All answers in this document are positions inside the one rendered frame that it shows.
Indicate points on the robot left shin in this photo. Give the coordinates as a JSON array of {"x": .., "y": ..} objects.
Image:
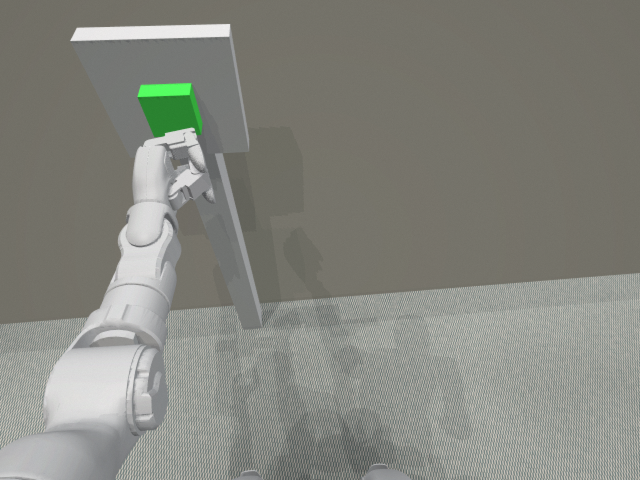
[{"x": 250, "y": 473}]

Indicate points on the button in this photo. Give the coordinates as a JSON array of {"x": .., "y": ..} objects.
[{"x": 170, "y": 107}]

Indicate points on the robot left forearm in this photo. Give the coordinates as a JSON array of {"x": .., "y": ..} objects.
[{"x": 139, "y": 296}]

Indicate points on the left robot upper arm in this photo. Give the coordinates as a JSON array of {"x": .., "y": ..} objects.
[{"x": 100, "y": 401}]

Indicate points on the panel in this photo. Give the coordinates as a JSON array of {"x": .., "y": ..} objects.
[{"x": 118, "y": 60}]

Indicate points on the robot left hand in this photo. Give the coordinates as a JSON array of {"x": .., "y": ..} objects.
[{"x": 154, "y": 178}]

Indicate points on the robot shin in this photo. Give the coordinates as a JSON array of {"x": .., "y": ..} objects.
[
  {"x": 250, "y": 473},
  {"x": 377, "y": 466}
]

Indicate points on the robot right shin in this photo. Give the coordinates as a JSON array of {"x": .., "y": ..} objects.
[{"x": 377, "y": 466}]

